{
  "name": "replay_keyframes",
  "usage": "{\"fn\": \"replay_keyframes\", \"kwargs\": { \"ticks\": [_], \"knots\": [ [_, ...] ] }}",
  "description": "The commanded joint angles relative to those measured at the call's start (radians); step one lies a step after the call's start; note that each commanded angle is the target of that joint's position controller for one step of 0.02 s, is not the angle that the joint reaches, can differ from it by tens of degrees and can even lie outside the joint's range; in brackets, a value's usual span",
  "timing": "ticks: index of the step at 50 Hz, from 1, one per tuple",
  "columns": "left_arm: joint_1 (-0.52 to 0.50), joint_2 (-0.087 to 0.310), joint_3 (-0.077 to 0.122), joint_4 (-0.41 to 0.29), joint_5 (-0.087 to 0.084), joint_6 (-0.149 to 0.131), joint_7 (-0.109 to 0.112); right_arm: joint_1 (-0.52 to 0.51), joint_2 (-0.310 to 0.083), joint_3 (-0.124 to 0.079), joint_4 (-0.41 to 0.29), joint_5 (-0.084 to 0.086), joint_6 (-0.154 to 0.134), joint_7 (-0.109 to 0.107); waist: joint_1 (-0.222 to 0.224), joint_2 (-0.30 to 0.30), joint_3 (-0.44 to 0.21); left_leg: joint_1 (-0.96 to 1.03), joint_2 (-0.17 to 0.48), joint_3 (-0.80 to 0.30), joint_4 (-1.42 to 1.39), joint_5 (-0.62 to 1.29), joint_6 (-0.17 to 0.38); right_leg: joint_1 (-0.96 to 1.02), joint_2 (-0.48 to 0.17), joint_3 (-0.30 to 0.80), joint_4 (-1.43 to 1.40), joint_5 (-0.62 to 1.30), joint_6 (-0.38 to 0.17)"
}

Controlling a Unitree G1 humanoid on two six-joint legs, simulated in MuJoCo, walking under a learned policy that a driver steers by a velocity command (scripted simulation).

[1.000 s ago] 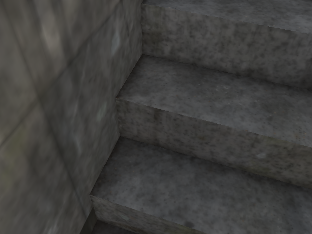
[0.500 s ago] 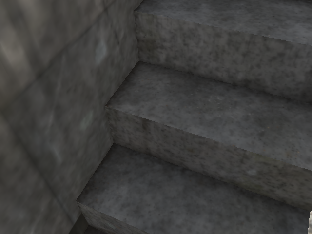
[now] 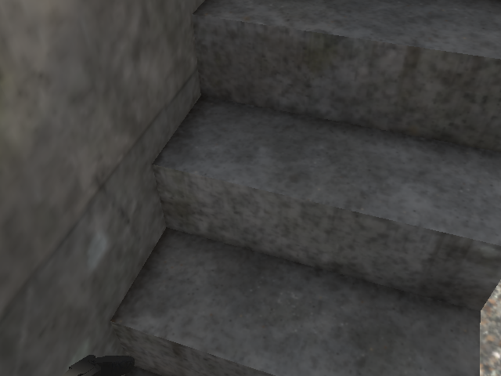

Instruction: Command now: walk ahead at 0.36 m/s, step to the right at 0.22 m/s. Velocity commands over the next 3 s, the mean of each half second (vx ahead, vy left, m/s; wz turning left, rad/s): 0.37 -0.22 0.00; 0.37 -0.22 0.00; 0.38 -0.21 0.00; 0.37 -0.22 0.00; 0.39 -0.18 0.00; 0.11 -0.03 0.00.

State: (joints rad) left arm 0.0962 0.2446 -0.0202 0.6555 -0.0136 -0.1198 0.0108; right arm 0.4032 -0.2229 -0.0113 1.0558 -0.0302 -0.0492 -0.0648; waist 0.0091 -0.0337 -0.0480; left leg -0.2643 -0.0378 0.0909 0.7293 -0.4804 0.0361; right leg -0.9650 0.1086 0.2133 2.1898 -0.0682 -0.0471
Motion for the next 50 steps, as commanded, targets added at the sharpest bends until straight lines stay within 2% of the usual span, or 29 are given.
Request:
{"fn": "replay_keyframes", "kwargs": {
  "ticks": [1, 2, 5, 6, 7, 9, 10, 13, 15, 16, 17, 18, 20, 21, 23, 24, 26, 27, 28, 29, 31, 32, 33, 34, 39, 44, 46, 47, 50],
  "knots": [
    [-0.069, -0.08, -0.053, -0.147, -0.027, -0.008, 0.02, -0.056, -0.038, -0.013, -0.066, 0.031, -0.012, 0.05, 0.038, 0.027, 0.145, 0.116, 0.264, -0.276, -0.317, 0.49, 0.185, -0.375, -0.067, -0.03, 0.191, -0.067, -0.013],
    [-0.047, -0.098, -0.031, -0.106, 0.058, 0.027, -0.017, -0.078, -0.096, -0.041, -0.076, -0.03, -0.035, 0.008, 0.052, 0.088, 0.207, -0.007, 0.256, -0.205, -0.37, 0.319, 0.139, -0.28, -0.125, 0.061, -0.13, -0.263, -0.059],
    [-0.2, -0.125, -0.11, -0.249, -0.072, 0.071, -0.015, -0.016, -0.26, -0.091, -0.209, 0.141, 0.021, 0.002, 0.044, 0.08, 0.137, -0.303, 0.221, -0.039, -0.715, 0.41, 0.153, 0.33, -0.157, -0.301, -0.928, -0.587, -0.02],
    [-0.172, -0.102, -0.055, -0.183, 0.019, 0.103, -0.043, 0.12, -0.21, -0.08, -0.177, 0.026, -0.004, -0.024, -0.117, 0.189, 0.091, -0.207, 0.322, -0.112, -0.763, 0.522, 0.232, 0.457, -0.104, -0.481, -0.856, -0.833, -0.068],
    [-0.018, -0.022, -0.002, -0.123, 0.03, 0.092, -0.037, 0.123, -0.129, -0.05, -0.155, 0.028, -0.008, -0.014, -0.031, 0.139, -0.023, -0.029, 0.252, 0.029, -0.447, 1.247, 0.198, 0.554, -0.078, -0.407, -0.886, -0.685, -0.141],
    [0.261, 0.107, 0.068, -0.096, -0.064, 0.038, -0.052, 0.059, -0.297, -0.108, -0.267, 0.094, -0.024, 0.025, 0.209, 0.16, -0.279, -0.064, 0.205, -0.021, 0.002, 2.077, 0.124, 0.91, -0.173, 0.01, -1.166, -0.541, -0.177],
    [0.371, 0.185, 0.083, -0.048, 0.039, 0.05, -0.027, -0.164, -0.123, -0.071, -0.321, 0.058, -0.043, 0.053, 0.214, -0.171, -0.437, -0.223, -0.004, -0.028, 0.501, 0.891, 0.042, 0.998, -0.35, 0.392, -1.591, -0.715, -0.23],
    [0.301, 0.192, 0.122, 0.046, 0.043, 0.05, -0.021, -0.296, 0.036, -0.042, -0.463, -0.027, -0.043, 0.06, 0.114, -0.036, -0.046, -0.65, -0.022, -0.26, 1.266, 0.33, 0.055, 0.788, -0.416, 0.417, -1.662, -0.456, -0.222],
    [0.281, -0.012, 0.056, 0.223, 0.079, 0.046, -0.043, -0.289, 0.163, 0.03, -0.542, 0.069, -0.139, 0.086, 0.07, -0.019, 0.111, -0.849, -0.105, -0.234, 1.394, 0.031, 0.045, 0.772, -0.391, 0.33, -1.61, -0.112, -0.211],
    [0.311, -0.069, 0.044, 0.257, 0.069, 0.053, -0.049, -0.297, 0.133, 0.024, -0.554, 0.091, -0.136, 0.09, 0.069, -0.036, 0.102, -0.924, -0.123, -0.194, 1.484, 0.035, 0.034, 0.831, -0.385, 0.254, -1.649, -0.016, -0.2],
    [0.28, 0.029, 0.075, 0.168, 0.064, 0.021, -0.036, -0.232, 0.024, -0.024, -0.499, -0.019, -0.053, 0.066, -0.011, 0.03, 0.026, -0.885, -0.012, -0.232, 1.381, 0.119, 0.056, 0.886, -0.362, 0.119, -1.715, -0.117, -0.149],
    [0.227, -0.167, 0.01, 0.249, 0.05, 0.027, -0.074, -0.259, 0.086, 0.006, -0.556, 0.121, -0.049, 0.055, 0.014, -0.07, 0.096, -0.878, -0.069, -0.206, 1.354, 0.124, -0.004, 0.78, -0.367, 0.069, -1.747, -0.124, -0.178],
    [0.17, -0.136, 0.001, 0.238, 0.053, 0.028, -0.076, -0.341, 0.055, 0.004, -0.604, 0.153, 0.001, 0.005, -0.013, -0.082, 0.168, -0.922, -0.064, -0.201, 1.353, 0.119, -0.043, 0.654, -0.402, -0.059, -1.885, -0.103, -0.181],
    [0.211, 0.102, 0.093, 0.188, 0.08, -0.001, -0.035, -0.258, 0.0, -0.036, -0.542, 0.01, 0.045, 0.0, -0.043, -0.019, 0.134, -0.889, -0.043, -0.139, 1.441, 0.15, -0.006, 0.714, -0.371, -0.067, -1.951, -0.054, -0.206],
    [0.257, 0.143, 0.107, 0.189, 0.078, -0.03, -0.018, -0.306, -0.024, -0.059, -0.561, -0.007, 0.087, -0.008, -0.021, -0.013, 0.173, -0.968, -0.032, -0.133, 1.509, 0.12, 0.0, 0.791, -0.415, -0.107, -2.029, 0.048, -0.216],
    [0.204, -0.055, 0.016, 0.266, 0.054, 0.014, -0.079, -0.434, 0.04, -0.021, -0.643, 0.145, 0.067, -0.017, 0.032, -0.147, 0.149, -1.026, -0.102, -0.104, 1.629, -0.049, -0.046, 0.773, -0.434, -0.133, -2.032, -0.118, -0.241],
    [0.321, 0.011, 0.042, 0.288, 0.02, 0.019, -0.096, -0.596, 0.057, 0.014, -0.728, 0.155, 0.044, -0.033, 0.075, -0.12, 0.212, -1.048, -0.043, 0.015, 1.263, -0.069, -0.033, 0.792, -0.345, -0.276, -2.088, -0.024, -0.187],
    [0.425, 0.164, 0.113, 0.291, 0.028, -0.005, -0.051, -0.511, 0.016, -0.012, -0.731, -0.031, 0.085, -0.032, 0.01, -0.097, 0.174, -0.934, 0.1, 0.038, 1.045, -0.014, 0.057, 0.899, -0.3, -0.271, -2.132, 0.115, -0.152],
    [0.402, 0.079, 0.072, 0.277, 0.006, 0.013, -0.08, -0.535, 0.039, 0.014, -0.732, 0.102, 0.085, -0.02, 0.048, -0.05, 0.004, -0.622, 0.045, 0.101, 0.876, 0.184, -0.015, 0.878, -0.291, -0.318, -2.159, 0.098, -0.147],
    [0.383, 0.189, 0.1, 0.264, -0.056, 0.008, -0.083, -0.388, 0.065, 0.035, -0.694, 0.133, 0.076, -0.017, -0.044, -0.082, -0.019, -0.127, 0.037, 0.12, 0.429, 0.111, 0.011, 0.672, -0.248, -0.348, -2.136, 0.44, -0.158],
    [0.5, 0.322, 0.115, 0.36, -0.01, 0.004, -0.046, -0.139, -0.04, -0.026, -0.593, 0.1, 0.067, -0.038, -0.147, -0.333, -0.26, 0.203, -0.078, 0.004, 0.316, -0.231, -0.007, 0.85, -0.374, -0.288, -1.786, 1.291, -0.156],
    [0.422, 0.235, 0.127, 0.282, -0.057, -0.014, -0.088, 0.144, -0.198, -0.104, -0.466, -0.032, 0.112, -0.051, -0.25, 0.062, -0.299, 0.233, 0.117, -0.443, 0.113, -0.217, 0.114, 0.666, -0.225, -0.217, -1.34, 0.756, -0.041],
    [0.452, 0.261, 0.119, 0.288, -0.019, -0.007, -0.108, 0.174, -0.343, -0.141, -0.406, -0.04, 0.117, -0.1, -0.209, 0.351, -0.394, 0.363, 0.317, -1.205, -0.549, -0.43, 0.124, 0.442, 0.031, 0.047, -0.896, -0.015, -0.062],
    [0.337, 0.167, 0.097, 0.191, 0.062, 0.001, -0.121, -0.045, -0.25, -0.087, -0.437, -0.018, 0.085, -0.097, -0.094, 0.227, -0.271, 0.19, 0.32, -1.286, -0.583, -0.401, 0.021, 0.295, 0.022, 0.193, -0.468, -0.003, -0.027],
    [0.261, -0.093, 0.036, 0.119, 0.078, 0.069, -0.058, -0.277, 0.067, 0.006, -0.226, 0.016, -0.006, -0.044, 0.129, 0.019, 0.052, -0.347, 0.204, -0.37, -0.051, 0.025, 0.119, 0.206, 0.028, 0.044, -0.152, 0.237, 0.01],
    [0.12, -0.114, 0.015, 0.095, 0.041, 0.109, -0.003, -0.003, 0.042, 0.009, -0.11, 0.019, -0.079, -0.03, 0.028, 0.073, 0.119, -0.159, 0.297, -0.301, -0.298, 0.335, 0.19, -0.09, -0.004, -0.073, -0.01, -0.005, -0.046],
    [-0.219, -0.065, -0.018, -0.163, -0.042, 0.053, 0.004, -0.07, -0.023, -0.014, -0.157, 0.017, -0.015, -0.032, -0.033, 0.189, 0.046, 0.117, 0.363, -0.365, -0.333, 0.393, 0.171, -0.447, -0.03, -0.022, 0.349, -0.05, 0.044],
    [-0.075, -0.157, -0.008, -0.059, 0.034, 0.1, 0.007, 0.054, -0.043, -0.018, -0.097, -0.003, -0.059, -0.029, 0.0, 0.097, 0.167, 0.06, 0.338, -0.311, -0.371, 0.169, 0.161, -0.508, -0.043, -0.028, 0.304, -0.217, -0.037],
    [-0.171, -0.142, -0.013, -0.118, 0.054, 0.161, 0.0, 0.096, -0.003, -0.007, -0.045, 0.026, -0.085, -0.031, 0.01, 0.044, 0.243, -0.043, 0.28, -0.238, -0.482, 0.013, 0.123, -0.474, -0.168, -0.167, 0.053, -0.211, -0.063]
  ]
}}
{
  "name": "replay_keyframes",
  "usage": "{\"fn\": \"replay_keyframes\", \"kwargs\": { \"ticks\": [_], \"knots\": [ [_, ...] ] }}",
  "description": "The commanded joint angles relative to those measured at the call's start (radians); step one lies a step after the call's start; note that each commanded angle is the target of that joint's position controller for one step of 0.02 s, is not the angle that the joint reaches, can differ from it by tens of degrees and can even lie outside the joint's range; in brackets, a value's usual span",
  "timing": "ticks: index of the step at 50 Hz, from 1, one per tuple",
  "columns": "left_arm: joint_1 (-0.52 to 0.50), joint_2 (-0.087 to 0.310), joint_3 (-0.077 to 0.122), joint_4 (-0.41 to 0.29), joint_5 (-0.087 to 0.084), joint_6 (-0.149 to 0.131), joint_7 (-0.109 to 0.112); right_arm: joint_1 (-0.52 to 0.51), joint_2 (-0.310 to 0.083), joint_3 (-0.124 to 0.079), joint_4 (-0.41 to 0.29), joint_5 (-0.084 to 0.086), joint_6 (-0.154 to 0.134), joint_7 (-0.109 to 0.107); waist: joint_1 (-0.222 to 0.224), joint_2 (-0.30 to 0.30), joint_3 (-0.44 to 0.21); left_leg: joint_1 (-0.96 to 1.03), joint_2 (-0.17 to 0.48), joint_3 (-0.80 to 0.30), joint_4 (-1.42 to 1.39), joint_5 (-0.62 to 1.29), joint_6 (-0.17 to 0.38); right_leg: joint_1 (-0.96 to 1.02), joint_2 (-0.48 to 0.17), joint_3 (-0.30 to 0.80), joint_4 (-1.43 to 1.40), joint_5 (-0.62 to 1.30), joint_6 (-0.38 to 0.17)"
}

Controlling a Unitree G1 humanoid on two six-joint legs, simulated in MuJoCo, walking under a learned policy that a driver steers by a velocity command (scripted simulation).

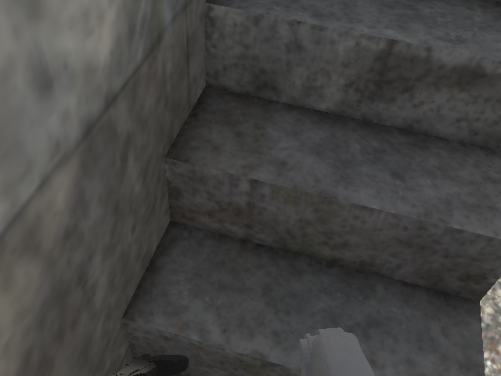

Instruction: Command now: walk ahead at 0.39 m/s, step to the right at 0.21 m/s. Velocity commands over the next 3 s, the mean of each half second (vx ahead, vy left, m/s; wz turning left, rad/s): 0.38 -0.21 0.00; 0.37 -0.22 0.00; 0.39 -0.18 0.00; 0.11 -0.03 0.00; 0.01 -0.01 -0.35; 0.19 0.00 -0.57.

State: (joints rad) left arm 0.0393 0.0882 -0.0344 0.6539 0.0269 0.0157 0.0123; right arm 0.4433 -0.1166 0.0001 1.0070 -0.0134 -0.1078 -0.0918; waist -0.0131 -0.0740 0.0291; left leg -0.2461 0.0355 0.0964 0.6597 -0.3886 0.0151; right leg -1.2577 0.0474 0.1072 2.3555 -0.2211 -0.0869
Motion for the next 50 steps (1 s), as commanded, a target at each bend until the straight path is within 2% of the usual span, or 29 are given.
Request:
{"fn": "replay_keyframes", "kwargs": {
  "ticks": [1, 5, 6, 7, 9, 10, 11, 12, 14, 18, 19, 20, 22, 24, 25, 26, 31, 33, 34, 35, 36, 37, 39, 41, 45, 46, 48, 49, 50],
  "knots": [
    [-0.182, 0.003, 0.003, -0.154, 0.005, 0.036, -0.017, 0.063, -0.111, -0.024, 0.006, 0.003, -0.027, -0.014, 0.006, 0.129, 0.14, -0.052, 0.209, -0.234, -0.476, -0.037, 0.165, -0.154, -0.13, -0.119, -0.146, -0.046, -0.031],
    [-0.24, -0.091, -0.039, -0.193, -0.026, 0.022, -0.064, 0.09, -0.161, -0.065, -0.049, 0.001, -0.004, -0.057, -0.085, 0.193, 0.01, 0.145, 0.271, -0.151, -0.659, 0.318, 0.175, 0.137, -0.22, -0.137, -0.677, -0.152, -0.085],
    [-0.314, -0.06, -0.047, -0.286, -0.157, -0.035, -0.072, 0.013, -0.233, -0.083, -0.127, 0.099, 0.066, -0.04, 0.013, 0.088, -0.048, 0.019, 0.216, 0.034, -0.622, 1.137, 0.143, 0.449, -0.127, -0.241, -0.921, -0.143, -0.076],
    [-0.054, -0.083, -0.037, -0.146, -0.05, -0.008, -0.067, 0.033, -0.233, -0.08, -0.125, 0.04, 0.028, -0.035, -0.029, 0.261, -0.157, 0.047, 0.26, 0.023, -0.53, 1.079, 0.158, 0.653, -0.081, -0.299, -0.916, -0.29, -0.103],
    [0.139, 0.023, 0.015, -0.106, -0.007, 0.01, -0.042, 0.104, -0.26, -0.078, -0.125, 0.044, 0.009, 0.011, 0.036, 0.266, -0.353, 0.188, 0.27, 0.026, -0.154, 1.656, 0.171, 0.911, 0.055, -0.282, -1.15, -0.426, -0.142],
    [0.173, 0.147, 0.071, -0.138, -0.115, -0.025, -0.036, 0.052, -0.365, -0.109, -0.127, 0.112, 0.04, -0.013, 0.207, 0.286, -0.278, 0.122, 0.256, -0.035, 0.013, 2.241, 0.17, 0.982, 0.012, -0.15, -1.326, -0.499, -0.132],
    [0.364, 0.187, 0.075, -0.081, 0.035, -0.015, -0.03, -0.117, -0.276, -0.104, -0.283, 0.043, 0.022, 0.044, 0.201, 0.17, -0.397, -0.204, 0.169, -0.024, 0.414, 1.278, 0.099, 1.186, -0.177, 0.216, -1.556, -0.455, -0.18],
    [0.446, 0.31, 0.123, -0.053, 0.039, -0.007, 0.001, -0.294, -0.177, -0.092, -0.362, -0.007, 0.017, 0.075, 0.282, -0.133, -0.412, -0.595, -0.116, -0.144, 0.928, 0.164, 0.068, 1.296, -0.344, 0.68, -1.898, -0.465, -0.232],
    [0.264, 0.299, 0.137, -0.008, 0.002, -0.018, -0.011, -0.327, -0.017, -0.068, -0.414, -0.075, 0.041, 0.055, 0.14, -0.082, -0.272, -0.813, -0.06, -0.347, 1.406, 0.145, 0.087, 1.087, -0.386, 0.598, -1.954, -0.719, -0.168],
    [0.092, 0.094, 0.074, 0.122, -0.029, -0.054, -0.032, -0.148, -0.045, -0.049, -0.412, -0.053, 0.081, 0.016, -0.107, 0.018, 0.098, -0.8, -0.026, -0.227, 1.35, 0.172, 0.024, 0.663, -0.251, 0.114, -2.019, -0.419, -0.077],
    [0.066, 0.118, 0.077, 0.111, -0.014, -0.07, -0.033, -0.162, -0.092, -0.053, -0.405, -0.035, 0.102, 0.007, -0.105, 0.06, 0.123, -0.729, -0.05, -0.189, 1.224, 0.223, 0.011, 0.595, -0.213, 0.003, -2.051, -0.293, -0.098],
    [0.005, -0.051, 0.008, 0.102, -0.027, -0.082, -0.095, -0.264, -0.116, -0.046, -0.394, 0.112, 0.087, -0.008, -0.036, -0.013, 0.09, -0.671, -0.132, -0.175, 1.221, 0.239, -0.024, 0.533, -0.224, -0.131, -1.946, -0.148, -0.112],
    [0.066, 0.029, 0.015, 0.125, -0.016, -0.091, -0.105, -0.285, -0.028, -0.024, -0.389, 0.107, 0.08, -0.033, -0.016, -0.026, 0.014, -0.761, -0.198, -0.137, 1.4, 0.265, -0.034, 0.662, -0.255, -0.117, -1.96, -0.093, -0.141],
    [0.275, 0.329, 0.122, 0.185, 0.014, -0.119, -0.033, -0.255, -0.018, -0.035, -0.4, -0.022, 0.12, -0.046, -0.016, 0.069, 0.122, -1.042, -0.106, -0.155, 1.497, 0.088, 0.035, 0.948, -0.305, 0.016, -2.147, -0.192, -0.143],
    [0.328, 0.331, 0.124, 0.189, 0.008, -0.124, -0.021, -0.316, -0.048, -0.038, -0.417, -0.021, 0.123, -0.04, 0.028, 0.122, 0.127, -1.122, -0.103, -0.163, 1.536, 0.045, 0.046, 1.056, -0.313, 0.042, -2.163, -0.191, -0.139],
    [0.233, 0.112, 0.045, 0.223, 0.004, -0.095, -0.082, -0.507, 0.015, 0.004, -0.5, 0.129, 0.088, -0.035, 0.082, -0.026, 0.123, -1.212, -0.146, -0.158, 1.542, -0.062, 0.009, 1.098, -0.333, -0.031, -2.125, -0.102, -0.183],
    [0.37, 0.216, 0.065, 0.239, -0.064, -0.104, -0.061, -0.528, -0.022, 0.058, -0.541, 0.087, 0.108, -0.015, 0.068, 0.127, -0.075, -0.698, 0.038, 0.134, 0.728, 0.145, 0.014, 1.114, -0.202, -0.189, -2.284, 0.369, -0.136],
    [0.5, 0.318, 0.069, 0.285, -0.091, -0.131, -0.036, -0.33, -0.069, 0.042, -0.482, 0.124, 0.107, -0.012, -0.008, -0.034, -0.284, 0.081, -0.198, 0.252, 0.576, -0.293, 0.024, 0.975, -0.236, -0.197, -2.077, 1.467, -0.197],
    [0.452, 0.384, 0.107, 0.291, -0.081, -0.162, -0.035, -0.112, -0.114, -0.024, -0.411, -0.002, 0.143, -0.008, -0.139, -0.043, -0.383, 0.054, -0.133, 0.112, 0.433, -0.158, 0.106, 1.163, -0.265, -0.194, -1.86, 1.476, -0.154],
    [0.446, 0.391, 0.123, 0.226, -0.113, -0.165, -0.061, 0.056, -0.266, -0.079, -0.346, -0.034, 0.163, -0.026, -0.214, 0.184, -0.524, 0.233, 0.065, -0.378, 0.296, -0.371, 0.253, 0.96, -0.189, -0.142, -1.534, 1.33, -0.071],
    [0.314, 0.484, 0.121, 0.239, -0.031, -0.133, -0.07, 0.103, -0.347, -0.099, -0.322, -0.03, 0.152, -0.075, -0.304, 0.201, -0.532, 0.361, 0.206, -0.95, -0.253, -0.486, 0.335, 0.787, 0.025, -0.053, -1.171, 0.731, -0.066],
    [0.157, 0.35, 0.104, 0.155, 0.023, -0.146, -0.087, -0.06, -0.371, -0.106, -0.291, -0.06, 0.122, -0.08, -0.231, 0.215, -0.41, 0.254, 0.229, -1.256, -0.446, -0.456, 0.308, 0.547, 0.121, 0.119, -0.648, 0.131, 0.009],
    [0.178, 0.093, 0.082, 0.073, 0.038, -0.113, -0.087, -0.185, -0.22, -0.085, -0.22, 0.025, 0.08, -0.038, -0.013, 0.104, -0.184, -0.166, 0.211, -0.892, -0.22, -0.504, 0.291, 0.49, 0.077, 0.131, -0.333, 0.311, 0.015],
    [0.214, 0.034, 0.051, 0.048, 0.059, -0.063, -0.046, -0.286, -0.031, -0.022, -0.143, -0.009, 0.051, -0.019, 0.123, -0.045, 0.01, -0.374, 0.167, -0.504, -0.046, -0.153, 0.203, 0.439, 0.073, 0.136, -0.24, 0.35, 0.029],
    [0.249, -0.002, 0.026, 0.054, -0.013, -0.035, -0.025, -0.17, -0.085, -0.022, -0.076, -0.024, -0.007, 0.003, 0.084, 0.057, 0.037, -0.217, 0.17, -0.242, -0.14, 0.215, 0.202, 0.28, 0.057, 0.099, -0.295, 0.06, 0.014],
    [0.013, 0.084, 0.001, -0.119, -0.085, -0.07, -0.006, -0.223, -0.068, -0.015, -0.138, 0.038, 0.01, 0.028, 0.033, 0.099, -0.027, -0.083, 0.217, -0.319, -0.163, 0.342, 0.189, 0.204, 0.036, 0.061, -0.181, 0.18, 0.062],
    [-0.15, 0.06, -0.01, -0.253, -0.099, -0.086, 0.018, -0.144, -0.094, -0.018, -0.077, -0.005, 0.021, 0.031, 0.006, 0.205, 0.019, 0.041, 0.303, -0.344, -0.275, 0.27, 0.214, -0.12, -0.002, 0.109, 0.112, 0.002, 0.081],
    [-0.021, 0.038, 0.025, -0.143, 0.018, -0.043, 0.008, -0.01, -0.181, -0.056, -0.018, -0.056, -0.009, 0.008, 0.023, 0.168, 0.124, 0.017, 0.277, -0.272, -0.337, -0.005, 0.186, -0.149, -0.048, 0.132, -0.025, -0.153, 0.029],
    [-0.037, 0.05, 0.026, -0.164, 0.039, -0.018, 0.007, 0.017, -0.157, -0.052, 0.002, -0.04, -0.015, 0.0, 0.031, 0.16, 0.167, -0.028, 0.259, -0.269, -0.362, -0.043, 0.163, -0.12, -0.087, 0.129, -0.12, -0.174, 0.015]
  ]
}}
Over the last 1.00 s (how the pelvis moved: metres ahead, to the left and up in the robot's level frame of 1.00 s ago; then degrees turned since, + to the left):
0.47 -0.06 0.41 -3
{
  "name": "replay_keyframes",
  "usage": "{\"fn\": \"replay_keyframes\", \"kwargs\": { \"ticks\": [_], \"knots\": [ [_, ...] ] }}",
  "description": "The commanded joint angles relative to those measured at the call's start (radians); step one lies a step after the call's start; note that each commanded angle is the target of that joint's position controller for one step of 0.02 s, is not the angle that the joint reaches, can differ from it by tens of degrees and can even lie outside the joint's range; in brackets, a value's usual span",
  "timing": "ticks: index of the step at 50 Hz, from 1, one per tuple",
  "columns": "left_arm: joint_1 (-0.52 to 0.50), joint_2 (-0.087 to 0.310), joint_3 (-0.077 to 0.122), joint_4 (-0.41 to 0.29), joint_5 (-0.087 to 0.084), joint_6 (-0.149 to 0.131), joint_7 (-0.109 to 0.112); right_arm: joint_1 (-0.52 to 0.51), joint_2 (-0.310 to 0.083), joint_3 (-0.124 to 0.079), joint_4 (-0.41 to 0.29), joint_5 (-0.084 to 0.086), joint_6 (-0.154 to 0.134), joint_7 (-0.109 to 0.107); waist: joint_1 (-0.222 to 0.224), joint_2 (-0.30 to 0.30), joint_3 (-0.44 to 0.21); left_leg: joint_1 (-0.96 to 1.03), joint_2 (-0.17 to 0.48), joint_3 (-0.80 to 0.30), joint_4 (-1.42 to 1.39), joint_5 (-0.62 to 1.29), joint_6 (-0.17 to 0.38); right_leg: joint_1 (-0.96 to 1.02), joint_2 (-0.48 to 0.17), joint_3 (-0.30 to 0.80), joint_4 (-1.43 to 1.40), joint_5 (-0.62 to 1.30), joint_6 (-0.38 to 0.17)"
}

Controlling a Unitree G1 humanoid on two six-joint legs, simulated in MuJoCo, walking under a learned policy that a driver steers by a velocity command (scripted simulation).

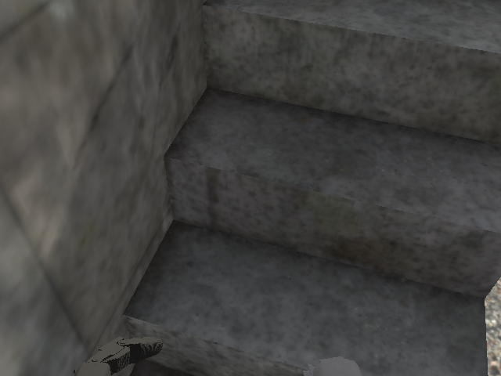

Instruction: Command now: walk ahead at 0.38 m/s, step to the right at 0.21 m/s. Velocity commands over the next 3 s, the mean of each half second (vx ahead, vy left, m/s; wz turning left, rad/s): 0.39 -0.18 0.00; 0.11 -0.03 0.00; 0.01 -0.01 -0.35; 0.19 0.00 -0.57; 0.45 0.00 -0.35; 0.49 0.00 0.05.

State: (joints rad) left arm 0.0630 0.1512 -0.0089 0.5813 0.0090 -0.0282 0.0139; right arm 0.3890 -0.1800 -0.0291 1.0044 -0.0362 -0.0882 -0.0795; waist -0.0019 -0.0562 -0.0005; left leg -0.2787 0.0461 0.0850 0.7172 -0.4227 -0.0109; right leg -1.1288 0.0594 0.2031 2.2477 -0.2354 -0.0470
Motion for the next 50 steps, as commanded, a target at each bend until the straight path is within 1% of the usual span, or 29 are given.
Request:
{"fn": "replay_keyframes", "kwargs": {
  "ticks": [1, 2, 3, 5, 6, 7, 9, 10, 11, 14, 19, 20, 22, 23, 25, 26, 28, 29, 30, 33, 34, 35, 37, 38, 39, 41, 42, 44, 50],
  "knots": [
    [-0.226, 0.011, -0.028, -0.229, -0.09, 0.02, 0.005, 0.024, -0.051, -0.004, -0.066, 0.06, -0.001, 0.019, -0.015, 0.161, 0.119, 0.018, 0.215, -0.171, -0.409, 0.202, 0.16, -0.253, -0.096, 0.008, -0.072, -0.048, 0.023],
    [-0.262, 0.017, -0.026, -0.265, -0.111, 0.014, -0.004, -0.015, -0.086, -0.015, -0.09, 0.05, 0.014, 0.019, -0.006, 0.185, 0.071, -0.007, 0.221, -0.162, -0.437, 0.192, 0.177, -0.194, -0.11, -0.015, -0.158, -0.025, 0.037],
    [-0.187, -0.037, -0.028, -0.223, 0.016, 0.029, -0.039, 0.022, -0.141, -0.043, -0.049, -0.005, -0.006, -0.025, 0.012, 0.272, 0.11, -0.003, 0.257, -0.17, -0.578, 0.092, 0.179, -0.097, -0.213, -0.06, -0.311, -0.191, -0.051],
    [-0.123, -0.06, -0.041, -0.198, -0.01, 0.034, -0.068, -0.024, -0.259, -0.07, -0.14, 0.037, 0.0, -0.053, -0.022, 0.209, 0.055, -0.22, 0.232, -0.05, -0.782, 0.165, 0.183, 0.536, -0.198, -0.24, -0.885, -0.397, -0.098],
    [-0.096, -0.121, -0.068, -0.234, -0.124, 0.011, -0.07, 0.034, -0.325, -0.08, -0.155, 0.174, 0.027, -0.034, 0.053, 0.136, -0.006, -0.201, 0.265, -0.031, -0.82, 1.004, 0.194, 0.706, -0.08, -0.369, -0.751, -0.379, -0.082],
    [0.18, -0.006, 0.012, -0.106, -0.014, 0.035, -0.055, -0.02, -0.297, -0.08, -0.159, 0.038, 0.011, -0.026, 0.063, 0.19, -0.131, 0.036, 0.27, 0.078, -0.514, 1.061, 0.184, 0.772, -0.056, -0.369, -0.954, -0.391, -0.138],
    [0.418, 0.173, 0.076, 0.005, 0.05, 0.014, -0.029, -0.039, -0.209, -0.053, -0.249, 0.031, 0.022, 0.045, 0.151, -0.094, -0.414, -0.226, 0.087, 0.001, 0.133, 0.965, 0.128, 1.159, -0.156, 0.116, -1.316, -0.576, -0.261],
    [0.392, 0.321, 0.121, -0.019, -0.008, 0.004, -0.02, -0.143, -0.244, -0.066, -0.344, 0.076, 0.021, 0.045, 0.284, -0.461, -0.396, -0.465, -0.123, -0.092, 0.6, 0.308, 0.18, 1.146, -0.336, 0.645, -1.686, -0.878, -0.26],
    [0.363, 0.288, 0.12, -0.015, 0.002, 0.035, 0.004, -0.188, -0.046, -0.05, -0.324, -0.023, 0.019, 0.091, 0.178, -0.316, -0.452, -0.431, -0.151, -0.341, 0.908, 0.29, 0.141, 1.026, -0.29, 0.584, -1.839, -0.951, -0.162],
    [0.113, 0.142, 0.086, 0.085, 0.011, 0.005, -0.001, -0.159, 0.011, -0.037, -0.402, -0.061, 0.046, 0.066, -0.008, -0.185, -0.048, -0.606, -0.06, -0.242, 1.15, 0.284, 0.092, 0.654, -0.272, 0.35, -1.724, -0.847, -0.135],
    [0.134, -0.026, 0.011, 0.2, 0.008, -0.031, -0.062, -0.206, 0.036, 0.022, -0.461, 0.12, -0.008, 0.047, 0.019, -0.043, 0.026, -0.782, -0.16, -0.181, 1.343, 0.217, -0.004, 0.673, -0.299, 0.19, -1.757, -0.299, -0.2],
    [0.144, 0.156, 0.077, 0.196, 0.049, -0.061, -0.025, -0.131, 0.001, -0.004, -0.428, -0.016, 0.043, 0.038, -0.045, -0.014, 0.052, -0.781, -0.081, -0.177, 1.257, 0.258, 0.042, 0.719, -0.253, 0.122, -1.806, -0.347, -0.193],
    [0.246, 0.194, 0.104, 0.271, 0.028, -0.118, 0.003, -0.228, -0.045, -0.024, -0.433, -0.022, 0.099, 0.033, 0.004, 0.129, 0.071, -0.78, -0.106, -0.18, 1.225, 0.406, 0.031, 0.737, -0.312, 0.156, -1.892, -0.287, -0.175],
    [0.158, 0.028, 0.027, 0.262, -0.021, -0.103, -0.037, -0.308, -0.086, -0.014, -0.508, 0.13, 0.113, 0.02, 0.01, -0.003, 0.027, -0.799, -0.155, -0.188, 1.244, 0.405, -0.025, 0.731, -0.367, 0.122, -1.839, -0.169, -0.195],
    [0.177, 0.059, 0.028, 0.274, 0.012, -0.09, -0.024, -0.355, 0.009, 0.024, -0.561, 0.136, 0.097, -0.015, 0.022, -0.055, 0.007, -0.941, -0.168, -0.203, 1.446, 0.309, -0.037, 0.858, -0.433, 0.081, -1.864, -0.035, -0.229],
    [0.311, 0.236, 0.106, 0.309, 0.037, -0.109, 0.015, -0.267, 0.025, 0.001, -0.498, -0.037, 0.094, -0.005, -0.023, 0.078, 0.109, -0.936, -0.065, -0.211, 1.308, 0.343, 0.022, 0.905, -0.364, 0.063, -1.94, -0.147, -0.194],
    [0.33, 0.244, 0.123, 0.329, 0.048, -0.122, 0.032, -0.25, -0.029, -0.027, -0.464, -0.047, 0.102, 0.011, -0.004, 0.043, 0.113, -0.895, -0.058, -0.155, 1.263, 0.319, 0.023, 0.969, -0.352, 0.026, -1.973, -0.05, -0.186],
    [0.336, 0.227, 0.118, 0.323, 0.04, -0.136, 0.007, -0.361, -0.039, -0.028, -0.489, -0.014, 0.094, 0.002, 0.05, -0.031, 0.14, -1.02, -0.052, -0.146, 1.36, 0.159, 0.042, 1.04, -0.416, 0.045, -2.038, 0.082, -0.206],
    [0.193, 0.052, 0.048, 0.345, 0.031, -0.105, -0.016, -0.543, 0.033, 0.014, -0.601, 0.18, 0.1, -0.008, 0.074, -0.297, 0.119, -1.138, -0.07, -0.184, 1.455, -0.095, -0.01, 1.1, -0.45, -0.024, -1.972, 0.188, -0.218],
    [0.22, 0.154, 0.073, 0.336, -0.022, -0.065, -0.005, -0.665, 0.046, 0.045, -0.723, 0.135, 0.069, 0.016, 0.101, -0.132, 0.068, -1.168, 0.025, -0.115, 1.152, -0.432, 0.027, 1.226, -0.402, -0.15, -1.952, 0.417, -0.144],
    [0.327, 0.29, 0.117, 0.287, 0.028, -0.056, 0.034, -0.574, -0.04, 0.016, -0.704, -0.002, 0.057, 0.026, 0.112, 0.049, 0.034, -0.897, 0.134, -0.047, 0.853, -0.196, 0.079, 1.164, -0.332, -0.188, -2.057, 0.348, -0.123],
    [0.145, 0.281, 0.112, 0.267, -0.031, -0.018, 0.014, -0.469, 0.039, 0.069, -0.689, 0.118, 0.079, 0.033, -0.012, -0.083, -0.063, -0.62, 0.136, -0.037, 0.493, -0.058, 0.059, 1.052, -0.285, -0.262, -2.001, 0.398, -0.055],
    [0.296, 0.332, 0.12, 0.299, -0.101, 0.009, -0.01, -0.227, -0.036, 0.037, -0.582, 0.142, 0.073, 0.017, -0.051, -0.154, -0.144, -0.074, -0.049, 0.041, 0.273, -0.278, 0.041, 0.882, -0.279, -0.219, -1.844, 1.119, -0.062],
    [0.23, 0.351, 0.108, 0.237, -0.106, 0.011, -0.026, 0.014, -0.234, -0.047, -0.531, 0.136, 0.07, -0.013, -0.2, 0.035, -0.369, 0.198, 0.099, -0.339, 0.074, -0.059, 0.041, 0.746, -0.1, -0.275, -1.344, 1.001, 0.059],
    [0.179, 0.309, 0.111, 0.196, -0.071, -0.003, -0.042, 0.121, -0.385, -0.085, -0.455, 0.029, 0.092, -0.046, -0.22, 0.489, -0.487, 0.341, 0.301, -0.77, -0.182, 0.378, 0.082, 0.486, 0.081, -0.141, -0.792, -0.071, 0.107],
    [-0.068, 0.132, 0.063, 0.101, -0.043, -0.016, -0.021, 0.066, -0.224, -0.022, -0.42, -0.061, 0.11, -0.045, -0.196, 0.411, -0.39, 0.225, 0.189, -0.6, -0.033, 0.626, 0.086, 0.203, 0.102, -0.027, -0.3, -0.154, 0.127],
    [0.201, 0.108, 0.077, 0.17, -0.104, -0.006, -0.035, 0.104, -0.137, 0.023, -0.337, -0.005, 0.096, 0.119, -0.195, 0.82, -0.378, 0.052, 0.117, -0.425, 0.367, 0.405, 0.168, 0.109, 0.049, 0.313, -0.378, 0.093, -0.082],
    [0.089, 0.182, 0.067, 0.079, -0.027, 0.015, -0.05, -0.157, 0.037, 0.092, -0.336, 0.03, 0.049, 0.206, -0.026, 0.061, -0.14, -0.346, 0.091, -0.341, 0.295, 0.288, 0.192, 0.207, 0.028, 0.101, -0.351, 0.095, -0.07],
    [0.255, 0.218, 0.029, 0.008, -0.046, 0.073, 0.003, -0.437, -0.03, 0.078, -0.357, 0.067, -0.058, 0.195, 0.084, 0.078, -0.194, -0.434, 0.153, -0.27, -0.083, 0.013, 0.114, 0.315, -0.108, -0.102, -0.781, -0.214, 0.197]
  ]
}}
Over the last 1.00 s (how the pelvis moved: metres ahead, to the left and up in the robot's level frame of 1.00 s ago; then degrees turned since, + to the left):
0.46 -0.17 0.38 1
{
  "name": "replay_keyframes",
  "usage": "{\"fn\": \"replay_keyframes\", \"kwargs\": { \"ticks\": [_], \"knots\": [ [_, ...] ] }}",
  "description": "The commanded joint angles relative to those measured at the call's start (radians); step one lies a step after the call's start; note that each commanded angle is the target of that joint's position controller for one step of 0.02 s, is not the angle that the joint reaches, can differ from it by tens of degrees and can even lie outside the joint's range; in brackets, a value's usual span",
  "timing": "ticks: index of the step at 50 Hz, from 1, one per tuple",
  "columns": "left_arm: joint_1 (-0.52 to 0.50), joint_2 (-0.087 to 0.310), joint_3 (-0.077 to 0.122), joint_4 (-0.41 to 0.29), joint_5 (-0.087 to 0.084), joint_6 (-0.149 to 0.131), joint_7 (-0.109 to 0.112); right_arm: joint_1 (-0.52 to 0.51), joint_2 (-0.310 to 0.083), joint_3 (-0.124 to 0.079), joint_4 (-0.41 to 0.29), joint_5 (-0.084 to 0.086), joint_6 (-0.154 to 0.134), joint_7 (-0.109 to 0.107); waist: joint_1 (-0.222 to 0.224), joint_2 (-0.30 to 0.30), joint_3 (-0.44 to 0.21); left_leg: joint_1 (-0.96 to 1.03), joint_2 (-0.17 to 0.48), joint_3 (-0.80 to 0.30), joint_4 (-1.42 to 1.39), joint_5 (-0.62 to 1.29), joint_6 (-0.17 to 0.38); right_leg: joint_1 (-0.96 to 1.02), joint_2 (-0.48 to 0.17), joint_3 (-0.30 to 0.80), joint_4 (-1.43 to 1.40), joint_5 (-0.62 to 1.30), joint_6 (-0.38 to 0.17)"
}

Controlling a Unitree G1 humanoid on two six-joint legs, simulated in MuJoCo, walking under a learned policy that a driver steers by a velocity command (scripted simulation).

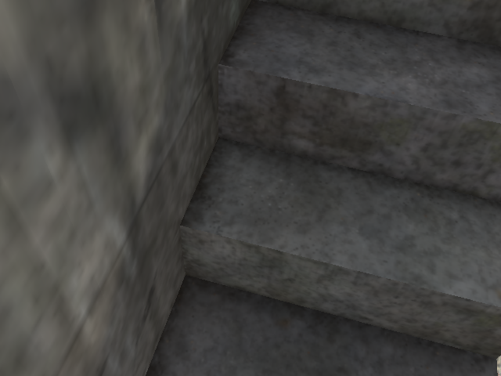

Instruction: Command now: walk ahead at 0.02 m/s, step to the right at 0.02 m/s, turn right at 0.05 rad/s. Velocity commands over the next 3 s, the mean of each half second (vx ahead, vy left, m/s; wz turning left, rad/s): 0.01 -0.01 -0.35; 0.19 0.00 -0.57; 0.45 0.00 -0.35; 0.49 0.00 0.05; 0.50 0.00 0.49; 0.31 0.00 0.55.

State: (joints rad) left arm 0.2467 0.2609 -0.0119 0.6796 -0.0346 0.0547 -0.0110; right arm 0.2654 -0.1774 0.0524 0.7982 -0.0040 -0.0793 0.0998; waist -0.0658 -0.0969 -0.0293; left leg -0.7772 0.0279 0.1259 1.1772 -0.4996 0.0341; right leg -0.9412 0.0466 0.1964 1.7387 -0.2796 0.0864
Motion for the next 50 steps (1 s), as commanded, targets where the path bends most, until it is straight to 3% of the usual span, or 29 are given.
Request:
{"fn": "replay_keyframes", "kwargs": {
  "ticks": [1, 5, 7, 8, 10, 12, 13, 15, 18, 23, 24, 25, 26, 27, 28, 29, 31, 32, 35, 36, 39, 41, 42, 44, 46, 47, 48, 49, 50],
  "knots": [
    [0.107, 0.098, 0.025, -0.064, 0.004, -0.008, 0.005, -0.322, -0.1, -0.033, -0.157, 0.038, -0.052, 0.017, 0.148, 0.153, -0.133, -0.03, 0.177, -0.267, -0.577, 0.02, 0.023, 0.283, -0.091, -0.153, -0.45, -0.222, 0.061],
    [0.139, 0.054, 0.046, 0.004, 0.031, -0.067, -0.021, -0.339, -0.116, -0.089, -0.173, 0.015, -0.036, 0.038, 0.093, 0.176, -0.033, 0.261, 0.262, -0.176, -0.482, 0.396, 0.071, 0.39, -0.041, -0.216, -0.816, -0.068, -0.054],
    [-0.05, 0.152, 0.052, -0.063, -0.016, -0.096, 0.015, -0.165, 0.029, -0.059, -0.143, -0.028, -0.013, 0.033, -0.081, 0.02, -0.037, 0.389, 0.088, -0.058, -0.241, 0.38, -0.036, 0.272, -0.055, 0.077, -1.152, 0.049, -0.313],
    [-0.054, 0.171, 0.055, -0.083, -0.02, -0.093, 0.02, -0.126, 0.001, -0.07, -0.126, -0.024, -0.011, 0.01, -0.052, -0.057, -0.04, 0.233, 0.007, -0.063, -0.226, 0.22, -0.092, 0.356, -0.122, 0.264, -1.229, -0.117, -0.416],
    [0.072, 0.169, 0.073, -0.084, 0.0, -0.092, 0.022, -0.287, -0.055, -0.092, -0.167, -0.017, 0.011, -0.017, 0.097, -0.121, -0.052, -0.161, -0.014, -0.19, -0.031, 0.069, -0.158, 0.578, -0.191, 0.535, -1.324, -0.517, -0.404],
    [0.012, 0.158, 0.064, -0.128, 0.028, -0.092, 0.037, -0.287, -0.058, -0.088, -0.161, -0.018, -0.001, -0.047, 0.081, 0.006, -0.111, -0.183, -0.015, -0.261, 0.135, 0.135, -0.149, 0.601, -0.199, 0.511, -1.328, -0.39, -0.348],
    [-0.024, 0.147, 0.052, -0.159, 0.007, -0.093, 0.05, -0.265, -0.08, -0.093, -0.165, -0.045, -0.005, -0.054, 0.065, -0.015, -0.131, -0.162, -0.056, -0.267, 0.291, 0.213, -0.118, 0.509, -0.156, 0.469, -1.238, -0.332, -0.368],
    [-0.083, 0.104, 0.024, -0.223, 0.022, -0.08, 0.052, -0.221, -0.13, -0.119, -0.167, -0.04, -0.02, -0.071, 0.034, 0.023, -0.183, -0.133, -0.095, -0.311, 0.566, 0.33, -0.119, 0.398, -0.103, 0.374, -1.143, -0.182, -0.342],
    [-0.07, 0.049, -0.011, -0.269, -0.008, -0.101, 0.065, -0.144, -0.156, -0.118, -0.156, -0.055, -0.021, -0.059, 0.043, 0.051, -0.234, -0.094, -0.092, -0.297, 0.497, 0.402, -0.134, 0.506, -0.05, 0.263, -0.981, 0.084, -0.337],
    [-0.129, 0.037, -0.007, -0.313, 0.013, -0.081, 0.056, 0.048, -0.09, -0.085, -0.165, -0.056, -0.013, -0.01, 0.026, 0.077, -0.163, 0.243, -0.031, -0.3, -0.316, 0.442, -0.089, 0.407, -0.023, 0.256, -0.848, 0.322, -0.316],
    [-0.054, 0.015, -0.011, -0.256, 0.003, -0.069, 0.055, 0.06, -0.025, -0.053, -0.169, -0.066, -0.01, 0.001, 0.064, 0.066, -0.175, 0.316, 0.005, -0.301, -0.604, 0.487, -0.076, 0.43, -0.001, 0.27, -0.826, 0.163, -0.302],
    [0.098, 0.027, -0.011, -0.157, -0.059, -0.039, 0.059, -0.061, -0.003, -0.049, -0.224, -0.059, 0.012, 0.01, 0.067, 0.091, -0.097, 0.27, -0.019, -0.236, -1.082, 0.272, -0.059, 0.544, 0.045, 0.323, -0.773, 0.103, -0.295],
    [0.001, 0.073, 0.014, -0.177, -0.04, -0.036, 0.059, 0.013, 0.053, -0.027, -0.195, -0.103, 0.023, 0.027, 0.052, 0.212, -0.045, 0.307, -0.068, -0.057, -1.161, 0.755, -0.053, 0.648, 0.163, 0.109, -0.706, 0.014, -0.242],
    [0.07, 0.066, 0.002, -0.152, -0.09, -0.028, 0.065, -0.008, 0.065, -0.012, -0.178, -0.108, 0.043, 0.052, 0.105, 0.093, 0.0, 0.454, 0.015, -0.088, -1.54, 0.968, -0.042, 0.615, 0.202, 0.111, -0.594, -0.011, -0.226],
    [0.165, 0.048, -0.024, -0.137, -0.079, -0.011, 0.052, -0.036, -0.024, -0.039, -0.179, -0.099, 0.062, 0.058, 0.184, 0.087, -0.022, 0.66, 0.099, -0.068, -1.517, 1.179, -0.003, 0.518, 0.19, 0.103, -0.497, 0.089, -0.185],
    [0.178, 0.032, -0.04, -0.2, -0.057, 0.006, 0.03, 0.035, -0.147, -0.073, -0.161, -0.084, 0.038, 0.045, 0.213, 0.247, -0.075, 0.968, 0.27, -0.141, -1.277, 1.693, 0.124, 0.157, 0.201, -0.004, -0.278, -0.066, -0.089],
    [0.159, -0.016, -0.073, -0.302, -0.037, 0.044, -0.009, 0.441, -0.25, -0.143, 0.024, -0.126, 0.009, 0.052, 0.088, 0.424, -0.247, 1.675, 0.594, -0.232, -0.682, 2.692, 0.402, -0.517, 0.247, -0.111, 0.144, -0.681, -0.001],
    [-0.237, -0.019, 0.036, -0.22, 0.067, 0.001, 0.034, 0.306, -0.285, -0.157, -0.005, -0.042, -0.014, -0.135, -0.021, 0.102, -0.171, 1.529, 0.506, -0.133, -0.608, 2.971, 0.118, -0.603, 0.232, -0.229, 0.56, -0.677, -0.111],
    [-0.469, -0.087, 0.003, -0.332, 0.15, 0.01, 0.037, 0.253, -0.254, -0.117, -0.029, -0.016, -0.012, -0.201, 0.078, 0.189, 0.084, 1.188, 0.435, -0.049, -0.805, 2.121, 0.084, -0.788, 0.068, -0.153, 0.828, -0.472, -0.139],
    [-0.475, -0.082, -0.001, -0.318, 0.15, 0.021, 0.025, 0.231, -0.213, -0.107, -0.034, -0.005, -0.006, -0.195, 0.112, 0.171, 0.125, 1.074, 0.388, 0.027, -0.862, 1.937, 0.05, -0.716, 0.034, -0.214, 0.729, -0.417, -0.147],
    [-0.445, -0.079, -0.014, -0.273, 0.109, 0.055, 0.024, 0.026, -0.167, -0.085, -0.116, 0.048, -0.034, -0.216, 0.187, 0.291, 0.169, 0.63, 0.3, 0.205, -1.0, 2.557, -0.072, -0.043, 0.022, -0.421, 0.182, -0.426, -0.235],
    [-0.273, -0.017, 0.02, -0.208, 0.068, 0.075, 0.007, 0.023, -0.206, -0.098, -0.106, 0.078, -0.016, -0.24, 0.256, 0.342, 0.028, 0.659, 0.338, 0.131, -0.75, 2.953, -0.132, 0.243, 0.09, -0.418, -0.077, -0.369, -0.276],
    [-0.268, 0.017, 0.037, -0.195, 0.081, 0.067, -0.008, 0.038, -0.252, -0.102, -0.128, 0.099, -0.005, -0.215, 0.264, 0.301, -0.057, 0.636, 0.272, 0.147, -0.677, 2.949, -0.166, 0.339, 0.133, -0.395, -0.138, -0.294, -0.303],
    [-0.215, 0.068, 0.046, -0.172, 0.04, 0.032, -0.03, -0.023, -0.307, -0.113, -0.195, 0.086, 0.039, -0.171, 0.266, 0.391, -0.006, 0.464, 0.16, 0.142, -0.574, 2.64, -0.212, 0.503, 0.175, -0.35, -0.416, -0.226, -0.318],
    [-0.162, 0.115, 0.082, -0.137, 0.005, 0.024, -0.025, -0.043, -0.331, -0.127, -0.228, 0.079, 0.054, -0.149, 0.246, 0.307, -0.084, 0.275, 0.056, 0.06, -0.246, 1.759, -0.18, 0.803, 0.17, -0.184, -0.724, -0.165, -0.281],
    [0.441, -0.177, -0.041, -0.125, -0.015, 0.12, -0.076, 0.197, -0.42, -0.19, -0.052, -0.296, 0.084, 0.044, 0.428, 0.239, -0.551, -0.029, -0.064, -0.307, 0.805, 0.522, -0.041, 1.347, -0.165, 0.493, -1.052, 0.427, -0.561],
    [0.46, 0.088, 0.084, -0.018, -0.022, 0.099, -0.068, -0.17, -0.289, -0.146, -0.169, -0.137, 0.06, 0.061, 0.517, 0.16, -0.189, -0.396, -0.156, -0.371, 1.464, 0.356, 0.045, 0.959, -0.193, 0.667, -1.127, 0.264, -0.595],
    [0.474, 0.15, 0.078, 0.016, 0.026, 0.051, -0.068, -0.264, -0.157, -0.113, -0.261, -0.136, 0.05, 0.019, 0.435, 0.053, -0.136, -0.599, -0.242, -0.518, 1.541, 0.21, 0.126, 1.016, -0.197, 0.585, -1.126, 0.577, -0.581],
    [0.739, 0.018, 0.025, 0.213, 0.043, 0.019, -0.068, -0.635, -0.253, -0.136, -0.309, -0.161, 0.068, -0.01, 0.621, 0.149, -0.225, -0.568, -0.178, -0.442, 1.2, -0.07, 0.152, 1.134, -0.141, 0.497, -1.129, 0.543, -0.398]
  ]
}}
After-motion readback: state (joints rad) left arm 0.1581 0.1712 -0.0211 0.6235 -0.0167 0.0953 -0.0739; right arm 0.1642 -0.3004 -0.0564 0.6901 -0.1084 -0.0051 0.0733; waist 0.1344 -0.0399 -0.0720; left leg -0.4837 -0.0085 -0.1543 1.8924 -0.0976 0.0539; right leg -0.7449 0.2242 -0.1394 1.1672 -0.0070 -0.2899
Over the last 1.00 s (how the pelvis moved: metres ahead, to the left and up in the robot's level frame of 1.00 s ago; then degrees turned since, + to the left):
0.37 0.00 0.32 2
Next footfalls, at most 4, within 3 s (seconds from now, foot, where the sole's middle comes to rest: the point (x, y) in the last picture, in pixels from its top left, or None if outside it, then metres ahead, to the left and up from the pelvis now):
0.10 right None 0.09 -0.12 -0.67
0.58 left None -0.05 0.17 -0.87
0.82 right None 0.14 -0.12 -0.65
1.24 left None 0.19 0.20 -0.67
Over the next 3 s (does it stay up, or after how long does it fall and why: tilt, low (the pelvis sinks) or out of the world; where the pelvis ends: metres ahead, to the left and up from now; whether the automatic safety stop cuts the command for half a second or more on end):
stays up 0.54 -0.13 0.45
